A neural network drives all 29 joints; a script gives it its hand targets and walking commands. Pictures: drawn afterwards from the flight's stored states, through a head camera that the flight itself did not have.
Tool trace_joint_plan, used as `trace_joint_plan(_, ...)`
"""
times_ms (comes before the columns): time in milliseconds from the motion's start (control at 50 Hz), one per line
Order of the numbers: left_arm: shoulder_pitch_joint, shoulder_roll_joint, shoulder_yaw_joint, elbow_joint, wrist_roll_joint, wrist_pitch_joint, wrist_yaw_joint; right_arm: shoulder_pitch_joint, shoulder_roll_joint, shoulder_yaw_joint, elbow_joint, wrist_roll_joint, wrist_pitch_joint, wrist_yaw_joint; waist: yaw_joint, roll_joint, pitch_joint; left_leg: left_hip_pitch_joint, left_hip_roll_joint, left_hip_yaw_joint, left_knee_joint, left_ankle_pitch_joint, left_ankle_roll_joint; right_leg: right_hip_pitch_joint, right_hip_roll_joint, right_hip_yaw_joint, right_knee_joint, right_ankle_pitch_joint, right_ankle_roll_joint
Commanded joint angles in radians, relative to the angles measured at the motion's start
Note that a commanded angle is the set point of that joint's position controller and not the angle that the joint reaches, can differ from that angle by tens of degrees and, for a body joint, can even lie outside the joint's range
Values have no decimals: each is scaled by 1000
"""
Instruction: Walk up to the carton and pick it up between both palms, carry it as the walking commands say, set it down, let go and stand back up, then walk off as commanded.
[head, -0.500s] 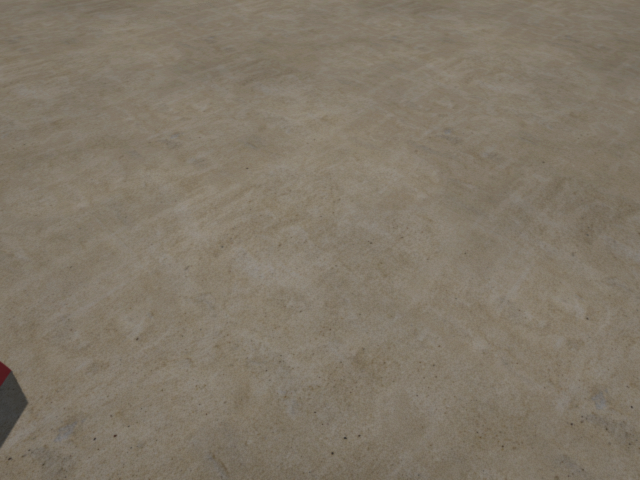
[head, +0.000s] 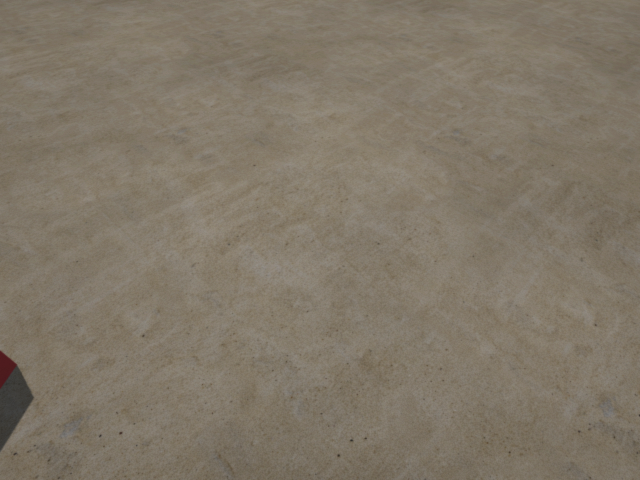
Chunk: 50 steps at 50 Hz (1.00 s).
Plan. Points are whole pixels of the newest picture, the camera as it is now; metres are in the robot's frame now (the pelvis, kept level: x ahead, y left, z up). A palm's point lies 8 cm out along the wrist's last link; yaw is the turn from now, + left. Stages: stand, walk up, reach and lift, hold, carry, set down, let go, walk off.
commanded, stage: stand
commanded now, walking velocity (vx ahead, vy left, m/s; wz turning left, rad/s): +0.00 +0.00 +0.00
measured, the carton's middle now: out of the picture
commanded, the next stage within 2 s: walk off in 0.84 s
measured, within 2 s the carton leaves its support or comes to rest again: neither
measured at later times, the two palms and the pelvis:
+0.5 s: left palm out of the picture +0.11 +0.30 -0.12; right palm out of the picture +0.11 -0.31 -0.11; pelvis +0.01 +0.00 +0.00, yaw +0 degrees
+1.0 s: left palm out of the picture +0.11 +0.28 -0.11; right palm out of the picture +0.12 -0.32 -0.11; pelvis +0.01 -0.02 +0.00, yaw +1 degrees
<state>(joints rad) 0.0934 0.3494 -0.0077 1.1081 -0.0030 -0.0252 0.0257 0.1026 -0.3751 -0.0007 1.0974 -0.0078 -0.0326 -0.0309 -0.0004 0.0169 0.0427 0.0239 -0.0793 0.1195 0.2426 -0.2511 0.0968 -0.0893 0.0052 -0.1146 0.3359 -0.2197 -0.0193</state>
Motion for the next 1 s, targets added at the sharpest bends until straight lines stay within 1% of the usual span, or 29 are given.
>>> trace_joint_plan(0, -28, 189, 27, -45, 0, -8, 6, -28, -195, -34, -36, 0, -8, -7, 0, 0, -54, -14, 276, -192, -25, 516, -128, 20, -172, 149, -8, 273, -22)
trace_joint_plan(40, -32, 187, 26, -47, 1, -9, 7, -32, -193, -35, -39, 1, -8, -6, 0, -1, -66, -8, 273, -190, -20, 521, -123, 27, -171, 147, -3, 285, -22)
trace_joint_plan(160, -42, 192, 29, -59, 2, -8, 8, -38, -196, -39, -45, 1, -8, -7, -2, 1, -76, -8, 273, -186, -11, 565, -128, 38, -174, 143, 7, 313, -27)
trace_joint_plan(200, -41, 188, 27, -61, 2, -8, 7, -37, -199, -40, -44, 1, -8, -8, -3, 12, -80, -3, 271, -182, -5, 565, -128, 32, -176, 142, 9, 322, -29)
trace_joint_plan(240, -43, 193, 29, -67, 3, -7, 8, -39, -195, -40, -50, 1, -8, -8, -3, 3, -77, -8, 276, -187, -1, 594, -133, 36, -176, 139, 19, 331, -31)
trace_joint_plan(280, -44, 192, 29, -72, 4, -7, 9, -39, -201, -43, -48, 1, -7, -9, 0, 3, -76, -11, 272, -183, -1, 588, -131, 37, -176, 136, 18, 331, -30)
trace_joint_plan(300, -40, 190, 29, -74, 3, -5, 8, -46, -206, -44, -53, 0, -8, -10, 1, 12, -74, -12, 273, -180, 2, 593, -135, 32, -175, 139, 17, 331, -31)
trace_joint_plan(320, -37, 191, 30, -73, 4, -6, 10, -49, -201, -44, -55, 0, -7, -10, 1, 9, -82, -8, 270, -182, 4, 579, -128, 38, -176, 140, 17, 334, -32)
trace_joint_plan(360, -42, 193, 31, -77, 4, -6, 10, -53, -200, -43, -60, 2, -7, -8, 1, -4, -82, -16, 271, -184, 2, 568, -129, 43, -179, 142, 18, 337, -33)
trace_joint_plan(600, -39, 191, 33, -94, 6, -7, 9, -52, -196, -46, -72, 4, -5, -6, -2, 1, -98, -6, 262, -176, 21, 559, -122, 47, -180, 142, 24, 378, -39)
trace_joint_plan(620, -42, 192, 34, -96, 7, -7, 9, -49, -193, -47, -71, 4, -4, -6, -4, -7, -93, -13, 265, -178, 21, 567, -123, 51, -182, 145, 26, 381, -41)
trace_joint_plan(640, -39, 191, 34, -96, 6, -7, 10, -55, -194, -46, -74, 3, -5, -6, 1, -12, -90, -13, 267, -180, 20, 561, -123, 48, -180, 145, 25, 381, -40)
trace_joint_plan(660, -40, 189, 33, -96, 7, -8, 10, -52, -193, -46, -73, 3, -4, -6, 0, 1, -88, -10, 263, -176, 22, 555, -120, 44, -182, 143, 24, 385, -40)
trace_joint_plan(720, -36, 192, 35, -98, 7, -9, 10, -54, -191, -46, -78, 4, -3, -4, 2, -12, -91, -15, 264, -183, 20, 533, -113, 53, -187, 154, 23, 390, -46)
trace_joint_plan(900, -30, 188, 37, -100, 7, -10, 8, -47, -187, -46, -86, 5, -3, -1, 1, -3, -87, -18, 256, -180, 18, 489, -105, 59, -185, 158, 10, 398, -45)
trace_joint_plan(940, -29, 193, 39, -100, 9, -12, 8, -51, -182, -46, -89, 4, -4, -1, 3, -20, -86, -25, 259, -185, 22, 487, -101, 65, -187, 159, 10, 408, -46)
trace_joint_plan(980, -34, 194, 40, -102, 7, -12, 9, -47, -183, -45, -90, 6, -2, 0, 3, -6, -92, -27, 254, -180, 23, 473, -99, 70, -191, 165, 9, 415, -48)
